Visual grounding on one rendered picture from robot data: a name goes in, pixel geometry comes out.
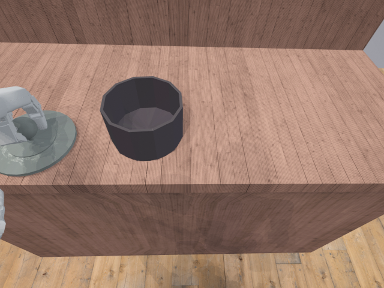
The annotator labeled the knob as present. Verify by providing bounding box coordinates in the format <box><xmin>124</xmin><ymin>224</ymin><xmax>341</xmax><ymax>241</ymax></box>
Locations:
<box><xmin>12</xmin><ymin>117</ymin><xmax>38</xmax><ymax>140</ymax></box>

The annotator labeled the pot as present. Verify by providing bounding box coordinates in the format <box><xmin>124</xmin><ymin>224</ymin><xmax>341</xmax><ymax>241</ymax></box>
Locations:
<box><xmin>100</xmin><ymin>76</ymin><xmax>183</xmax><ymax>161</ymax></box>

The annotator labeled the lid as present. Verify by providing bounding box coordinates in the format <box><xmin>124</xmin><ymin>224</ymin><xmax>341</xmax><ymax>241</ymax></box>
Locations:
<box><xmin>0</xmin><ymin>110</ymin><xmax>77</xmax><ymax>176</ymax></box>

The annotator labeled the left robot hand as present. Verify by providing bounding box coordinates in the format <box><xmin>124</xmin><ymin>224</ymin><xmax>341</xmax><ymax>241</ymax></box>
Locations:
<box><xmin>0</xmin><ymin>86</ymin><xmax>47</xmax><ymax>146</ymax></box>

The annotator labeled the table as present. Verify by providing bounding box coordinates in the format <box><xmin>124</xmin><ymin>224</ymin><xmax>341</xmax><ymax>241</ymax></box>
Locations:
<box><xmin>0</xmin><ymin>0</ymin><xmax>384</xmax><ymax>257</ymax></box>

